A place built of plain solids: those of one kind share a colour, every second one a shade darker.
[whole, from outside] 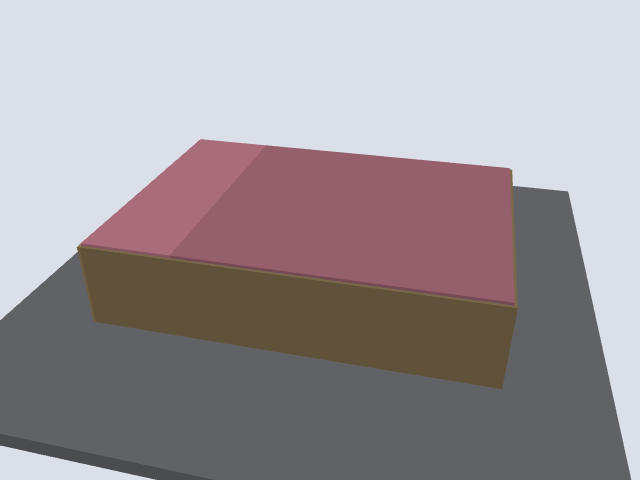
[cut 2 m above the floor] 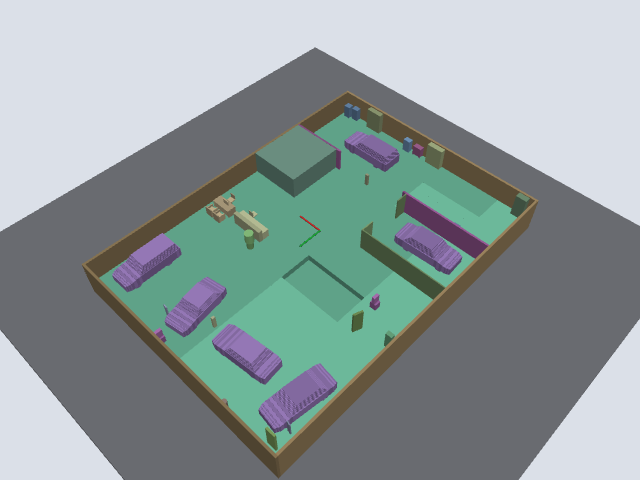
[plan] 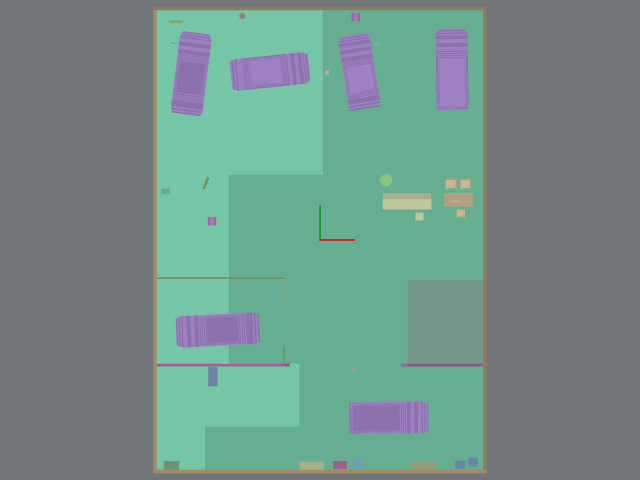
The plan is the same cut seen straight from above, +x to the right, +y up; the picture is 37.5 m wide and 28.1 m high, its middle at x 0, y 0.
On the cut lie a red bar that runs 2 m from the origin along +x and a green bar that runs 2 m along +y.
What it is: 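A car dealer's showroom with its handover bay and the front of its workshop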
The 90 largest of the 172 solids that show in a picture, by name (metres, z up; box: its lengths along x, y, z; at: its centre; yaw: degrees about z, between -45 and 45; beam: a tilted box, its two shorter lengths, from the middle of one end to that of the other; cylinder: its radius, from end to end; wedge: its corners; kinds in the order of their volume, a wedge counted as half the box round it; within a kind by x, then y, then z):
{
 "floor_1": {"box": [2.83, 6.22, 1.2], "at": [-8.14, -10.35, 0.55]},
 "floor_2": {"box": [4.22, 20.71, 1.2], "at": [-7.45, 3.1, 0.55]},
 "floor_3": {"box": [5.53, 2.55, 1.2], "at": [-3.97, -12.18, 0.55]},
 "floor_4": {"box": [5.53, 0.97, 1.2], "at": [-3.97, -10.43, 0.55]},
 "floor_5": {"box": [5.53, 2.72, 1.2], "at": [-3.97, -8.6, 0.55]},
 "floor_6": {"box": [5.51, 8.29, 1.2], "at": [-2.59, -3.11, 0.55]},
 "floor_7": {"box": [5.51, 2.81, 0.64], "at": [-2.59, 2.43, 0.27]},
 "floor_8": {"box": [5.51, 9.63, 1.2], "at": [-2.59, 8.64, 0.55]},
 "floor_9": {"box": [10.77, 6.22, 1.2], "at": [4.17, -10.35, 0.55]},
 "floor_10": {"box": [9.4, 20.71, 1.2], "at": [4.86, 3.1, 0.55]},
 "roof_1": {"box": [19.12, 6.21, 1.07], "at": [0.0, -10.35, 5.63]},
 "roof_2": {"box": [19.12, 20.7, 0.2], "at": [0.0, 3.1, 6.07]},
 "wall_1": {"box": [0.2, 26.91, 6.02], "at": [-9.66, 0.0, 2.96]},
 "wall_2": {"box": [19.52, 0.2, 6.02], "at": [0.0, -13.56, 2.96]},
 "wall_3": {"box": [19.52, 0.2, 6.02], "at": [0.0, 13.56, 2.96]},
 "wall_4": {"box": [0.2, 26.91, 6.02], "at": [9.66, 0.0, 2.96]},
 "block_1": {"box": [4.42, 4.89, 2.83], "at": [7.35, -4.8, 2.57]},
 "car_1": {"box": [0.24, 1.85, 0.67], "at": [-7.9, -5.37, 1.63], "yaw": 2.9},
 "car_2": {"box": [1.88, 0.38, 0.77], "at": [-7.77, 7.93, 1.67], "yaw": -7.2},
 "car_3": {"box": [0.24, 1.85, 0.7], "at": [-7.67, -5.36, 1.64], "yaw": 2.9},
 "car_4": {"box": [1.88, 2.76, 0.77], "at": [-7.57, 9.47, 1.67], "yaw": -7.2},
 "car_5": {"box": [1.77, 2.74, 0.08], "at": [-7.57, 9.47, 2.09], "yaw": -7.2},
 "car_6": {"box": [1.73, 2.61, 0.08], "at": [-7.57, 9.47, 2.16], "yaw": -7.2},
 "car_7": {"box": [1.69, 2.49, 0.08], "at": [-7.57, 9.48, 2.22], "yaw": -7.2},
 "car_8": {"box": [1.64, 2.37, 0.08], "at": [-7.57, 9.48, 2.29], "yaw": -7.2},
 "car_9": {"box": [0.24, 1.85, 0.73], "at": [-7.45, -5.34, 1.66], "yaw": 2.9},
 "car_10": {"box": [1.88, 0.24, 0.77], "at": [-7.38, 10.95, 1.67], "yaw": -7.2},
 "car_11": {"box": [1.88, 0.24, 0.74], "at": [-7.36, 11.17, 1.66], "yaw": -7.2},
 "car_12": {"box": [1.88, 0.24, 0.71], "at": [-7.33, 11.39, 1.64], "yaw": -7.2},
 "car_13": {"box": [1.88, 0.24, 0.68], "at": [-7.3, 11.62, 1.63], "yaw": -7.2},
 "car_14": {"box": [0.24, 1.85, 0.76], "at": [-7.21, -5.33, 1.67], "yaw": 2.9},
 "car_15": {"box": [2.39, 1.61, 0.08], "at": [-5.72, -5.26, 2.29], "yaw": 2.9},
 "car_16": {"box": [2.8, 1.85, 0.76], "at": [-5.71, -5.26, 1.67], "yaw": 2.9},
 "car_17": {"box": [2.78, 1.74, 0.08], "at": [-5.71, -5.26, 2.08], "yaw": 2.9},
 "car_18": {"box": [2.65, 1.7, 0.08], "at": [-5.71, -5.26, 2.15], "yaw": 2.9},
 "car_19": {"box": [2.52, 1.65, 0.08], "at": [-5.71, -5.26, 2.22], "yaw": 2.9},
 "car_20": {"box": [0.35, 1.86, 0.79], "at": [-4.65, 9.69, 1.69], "yaw": 5.9},
 "car_21": {"box": [0.39, 1.85, 0.76], "at": [-4.13, -5.18, 1.67], "yaw": 2.9},
 "car_22": {"box": [2.64, 1.86, 0.79], "at": [-3.17, 9.84, 1.69], "yaw": 5.9},
 "car_23": {"box": [2.62, 1.75, 0.07], "at": [-3.17, 9.84, 2.11], "yaw": 5.9},
 "car_24": {"box": [2.51, 1.71, 0.07], "at": [-3.17, 9.84, 2.17], "yaw": 5.9},
 "car_25": {"box": [0.22, 1.86, 0.79], "at": [-1.76, 9.99, 1.69], "yaw": 5.9},
 "car_26": {"box": [0.22, 1.86, 0.76], "at": [-1.55, 10.01, 1.67], "yaw": 5.9},
 "car_27": {"box": [0.22, 1.86, 0.73], "at": [-1.34, 10.03, 1.66], "yaw": 5.9},
 "car_28": {"box": [0.22, 1.86, 0.71], "at": [-1.13, 10.05, 1.64], "yaw": 5.9},
 "car_29": {"box": [1.89, 0.22, 0.71], "at": [2.14, 10.89, 1.62], "yaw": 9.2},
 "car_30": {"box": [1.89, 0.22, 0.74], "at": [2.17, 10.68, 1.63], "yaw": 9.2},
 "car_31": {"box": [1.89, 2.33, 0.74], "at": [2.37, 9.43, 1.63], "yaw": 9.2},
 "car_32": {"box": [1.89, 0.22, 0.74], "at": [2.57, 8.18, 1.63], "yaw": 9.2},
 "car_33": {"box": [2.75, 1.46, 0.07], "at": [3.3, -10.43, 2.6], "yaw": 0.7},
 "car_34": {"box": [2.83, 1.51, 0.07], "at": [3.32, -10.43, 2.53], "yaw": 0.7},
 "car_35": {"box": [2.91, 1.55, 0.07], "at": [3.34, -10.43, 2.46], "yaw": 0.7},
 "car_36": {"box": [2.99, 1.59, 0.07], "at": [3.36, -10.43, 2.4], "yaw": 0.7},
 "car_37": {"box": [3.06, 1.63, 0.07], "at": [3.38, -10.43, 2.33], "yaw": 0.7},
 "car_38": {"box": [3.14, 1.68, 0.07], "at": [3.4, -10.43, 2.26], "yaw": 0.7},
 "car_39": {"box": [3.22, 1.72, 0.07], "at": [3.42, -10.43, 2.2], "yaw": 0.7},
 "car_40": {"box": [3.3, 1.76, 0.07], "at": [3.44, -10.43, 2.13], "yaw": 0.7},
 "car_41": {"box": [2.99, 1.87, 0.79], "at": [3.6, -10.42, 1.71], "yaw": 0.7},
 "car_42": {"box": [0.22, 1.87, 0.79], "at": [5.2, -10.4, 1.71], "yaw": 0.7},
 "car_43": {"box": [0.22, 1.87, 0.76], "at": [5.41, -10.4, 1.69], "yaw": 0.7},
 "car_44": {"box": [0.22, 1.87, 0.73], "at": [5.62, -10.4, 1.68], "yaw": 0.7},
 "car_45": {"box": [0.22, 1.87, 0.7], "at": [5.83, -10.4, 1.66], "yaw": 0.7},
 "car_46": {"box": [1.88, 0.24, 0.69], "at": [7.7, 11.86, 1.66], "yaw": 0.8},
 "car_47": {"box": [1.88, 0.24, 0.78], "at": [7.71, 11.19, 1.7], "yaw": 0.8},
 "car_48": {"box": [1.88, 0.24, 0.75], "at": [7.71, 11.42, 1.69], "yaw": 0.8},
 "car_49": {"box": [1.88, 0.24, 0.72], "at": [7.71, 11.64, 1.67], "yaw": 0.8},
 "car_50": {"box": [1.47, 2.83, 0.08], "at": [7.74, 9.23, 2.62], "yaw": 0.8},
 "car_51": {"box": [1.51, 2.91, 0.08], "at": [7.74, 9.25, 2.55], "yaw": 0.8},
 "car_52": {"box": [1.56, 2.99, 0.08], "at": [7.74, 9.27, 2.48], "yaw": 0.8},
 "car_53": {"box": [1.6, 3.08, 0.08], "at": [7.74, 9.29, 2.4], "yaw": 0.8},
 "car_54": {"box": [1.64, 3.16, 0.08], "at": [7.74, 9.31, 2.33], "yaw": 0.8},
 "car_55": {"box": [1.68, 3.25, 0.08], "at": [7.74, 9.33, 2.26], "yaw": 0.8},
 "car_56": {"box": [1.73, 3.33, 0.08], "at": [7.74, 9.35, 2.19], "yaw": 0.8},
 "car_57": {"box": [1.77, 3.42, 0.08], "at": [7.74, 9.37, 2.12], "yaw": 0.8},
 "car_58": {"box": [1.88, 3.11, 0.78], "at": [7.74, 9.53, 1.7], "yaw": 0.8},
 "part_1": {"box": [7.49, 0.16, 3.95], "at": [-5.81, -7.33, 3.12]},
 "part_2": {"box": [4.42, 0.16, 3.95], "at": [7.35, -7.33, 3.12]},
 "tyres_1": {"box": [1.43, 0.48, 1.9], "at": [-0.49, -13.22, 2.1]},
 "tyres_2": {"box": [1.41, 0.46, 1.9], "at": [6.09, -13.23, 2.1]},
 "screen_1": {"box": [7.49, 0.1, 2.8], "at": [-5.81, -2.23, 2.55]},
 "screen_2": {"box": [0.1, 1.09, 2.8], "at": [-2.12, -2.83, 2.55]},
 "counter_1": {"box": [2.84, 0.6, 0.74], "at": [5.1, 2.08, 1.52]},
 "counter_2": {"box": [2.84, 0.35, 1.1], "at": [5.1, 2.56, 1.7]},
 "pulpit_1": {"box": [0.63, 0.46, 1.12], "at": [2.25, -13.1, 1.71]},
 "pulpit_2": {"box": [0.58, 0.48, 1.12], "at": [8.21, -13.17, 1.71]},
 "pulpit_3": {"box": [0.57, 0.54, 1.12], "at": [8.97, -13.01, 1.71]},
 "cupboard_1": {"box": [0.9, 0.53, 1.95], "at": [-8.7, -13.19, 2.12]},
 "boards_1": {"box": [0.56, 1.12, 0.73], "at": [-6.26, -8.0, 1.52]},
 "tub_1": {"cylinder": 0.35, "from": [3.87, 3.49, 1.88], "to": [3.87, 3.49, 2.73]},
 "trolley_1": {"box": [0.79, 0.46, 0.83], "at": [1.17, -13.17, 1.69]}
}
